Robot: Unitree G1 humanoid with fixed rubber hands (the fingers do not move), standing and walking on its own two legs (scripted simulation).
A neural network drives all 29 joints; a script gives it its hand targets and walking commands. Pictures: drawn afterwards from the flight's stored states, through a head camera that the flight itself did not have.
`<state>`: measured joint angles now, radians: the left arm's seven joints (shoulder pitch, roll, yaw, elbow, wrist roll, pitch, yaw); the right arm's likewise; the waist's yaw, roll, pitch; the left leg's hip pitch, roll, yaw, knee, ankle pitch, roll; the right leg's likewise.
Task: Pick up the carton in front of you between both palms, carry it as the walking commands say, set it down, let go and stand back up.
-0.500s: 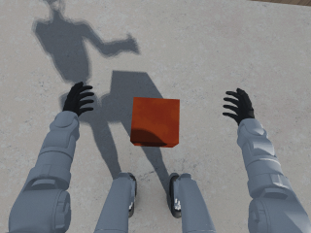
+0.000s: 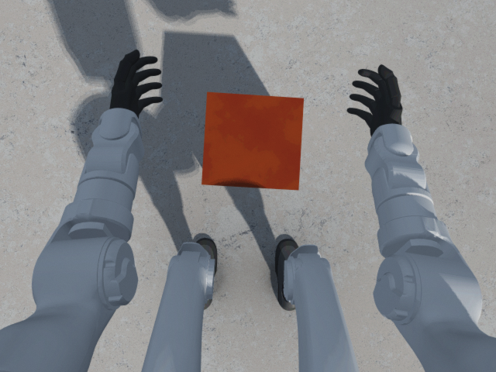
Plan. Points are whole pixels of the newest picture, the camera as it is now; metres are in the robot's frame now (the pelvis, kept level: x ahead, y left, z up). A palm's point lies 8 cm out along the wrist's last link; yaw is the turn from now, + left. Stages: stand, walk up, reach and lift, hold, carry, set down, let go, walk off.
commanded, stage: reach and lift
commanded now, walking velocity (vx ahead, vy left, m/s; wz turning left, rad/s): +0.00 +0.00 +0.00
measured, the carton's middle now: (251, 148) +0.47 +0.00 -0.46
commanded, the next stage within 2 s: none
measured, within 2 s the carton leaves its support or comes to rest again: leaves its support in 1.46 s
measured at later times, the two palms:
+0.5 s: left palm (167, 136) +0.47 +0.19 -0.35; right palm (337, 146) +0.46 -0.19 -0.35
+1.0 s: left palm (176, 137) +0.48 +0.17 -0.40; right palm (326, 147) +0.47 -0.18 -0.39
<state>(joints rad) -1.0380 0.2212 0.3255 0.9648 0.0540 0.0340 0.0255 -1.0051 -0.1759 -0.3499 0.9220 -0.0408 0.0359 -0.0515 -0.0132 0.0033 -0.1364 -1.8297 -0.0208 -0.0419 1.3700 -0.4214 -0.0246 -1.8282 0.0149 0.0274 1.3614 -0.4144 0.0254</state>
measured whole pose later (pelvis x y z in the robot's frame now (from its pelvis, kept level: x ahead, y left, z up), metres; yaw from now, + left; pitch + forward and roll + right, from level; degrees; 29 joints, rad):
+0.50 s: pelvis -0.05 +0.00 -0.19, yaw +0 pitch +43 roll +0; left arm -1.30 0.35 0.12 1.08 -0.17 0.05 0.09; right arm -1.27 -0.31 -0.14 1.05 0.19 0.05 -0.11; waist -0.01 0.00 0.18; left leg -2.28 -0.04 -0.05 2.05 -0.52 -0.05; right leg -2.28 0.05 0.04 2.04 -0.51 0.05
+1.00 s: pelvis -0.04 +0.00 -0.22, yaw -1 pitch +40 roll -1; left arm -1.34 0.35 0.04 1.14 -0.23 -0.01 0.11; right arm -1.30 -0.30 -0.08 1.10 0.24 -0.02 -0.13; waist -0.02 -0.01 0.26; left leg -2.31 -0.03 -0.04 2.18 -0.56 -0.03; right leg -2.31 0.04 0.04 2.16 -0.55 0.06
